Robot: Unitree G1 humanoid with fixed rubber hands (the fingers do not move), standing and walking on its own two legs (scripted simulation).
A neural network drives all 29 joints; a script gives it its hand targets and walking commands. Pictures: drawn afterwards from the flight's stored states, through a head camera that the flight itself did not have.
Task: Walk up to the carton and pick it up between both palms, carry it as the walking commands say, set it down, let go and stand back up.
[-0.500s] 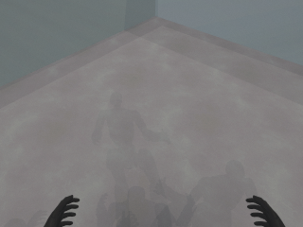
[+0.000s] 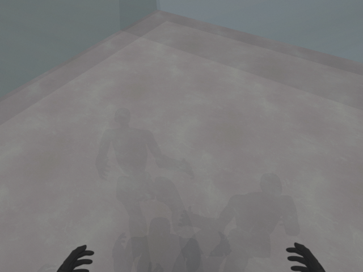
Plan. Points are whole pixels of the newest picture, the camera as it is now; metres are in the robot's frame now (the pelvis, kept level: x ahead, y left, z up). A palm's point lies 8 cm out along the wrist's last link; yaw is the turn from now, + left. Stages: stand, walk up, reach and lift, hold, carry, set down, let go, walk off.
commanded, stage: walk up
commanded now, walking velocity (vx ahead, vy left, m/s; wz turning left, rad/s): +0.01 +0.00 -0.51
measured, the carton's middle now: out of the picture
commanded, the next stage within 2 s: none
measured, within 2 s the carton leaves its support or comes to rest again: neither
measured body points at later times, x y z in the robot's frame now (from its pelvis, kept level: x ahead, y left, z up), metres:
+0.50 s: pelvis -0.07 +0.02 +0.02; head -0.03 +0.02 +0.47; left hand +0.10 +0.26 -0.09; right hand +0.03 -0.26 -0.08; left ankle -0.04 +0.13 -0.72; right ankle -0.05 -0.11 -0.66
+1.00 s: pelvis -0.13 -0.03 +0.03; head -0.11 -0.09 +0.48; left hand +0.10 +0.16 -0.06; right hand -0.12 -0.33 -0.09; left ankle -0.08 +0.11 -0.65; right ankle -0.17 -0.12 -0.72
